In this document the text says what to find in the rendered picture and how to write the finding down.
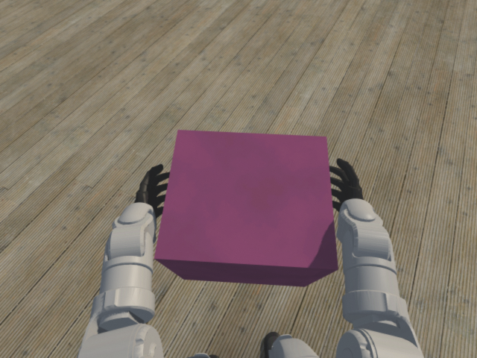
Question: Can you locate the carton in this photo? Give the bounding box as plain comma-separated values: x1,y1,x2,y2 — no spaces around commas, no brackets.
154,130,338,287

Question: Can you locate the robot right thigh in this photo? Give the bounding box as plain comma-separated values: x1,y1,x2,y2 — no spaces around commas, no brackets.
268,338,320,358

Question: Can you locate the robot right forearm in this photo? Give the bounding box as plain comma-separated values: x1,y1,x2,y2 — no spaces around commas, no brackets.
336,198,424,358

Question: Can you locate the right robot shin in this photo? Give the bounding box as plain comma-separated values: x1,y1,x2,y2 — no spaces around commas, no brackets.
272,334,292,346

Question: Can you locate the right robot upper arm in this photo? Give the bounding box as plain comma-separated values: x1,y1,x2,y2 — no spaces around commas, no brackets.
335,328,423,358

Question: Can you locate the robot left hand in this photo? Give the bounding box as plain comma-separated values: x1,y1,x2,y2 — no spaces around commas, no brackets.
134,164,170,219

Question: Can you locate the left robot upper arm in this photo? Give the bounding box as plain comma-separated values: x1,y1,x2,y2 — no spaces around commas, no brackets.
78,323,164,358

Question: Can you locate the robot right hand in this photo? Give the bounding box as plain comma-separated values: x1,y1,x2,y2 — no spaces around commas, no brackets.
329,158,364,212

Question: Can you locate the robot left forearm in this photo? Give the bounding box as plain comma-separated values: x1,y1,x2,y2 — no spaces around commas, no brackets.
77,202,157,358

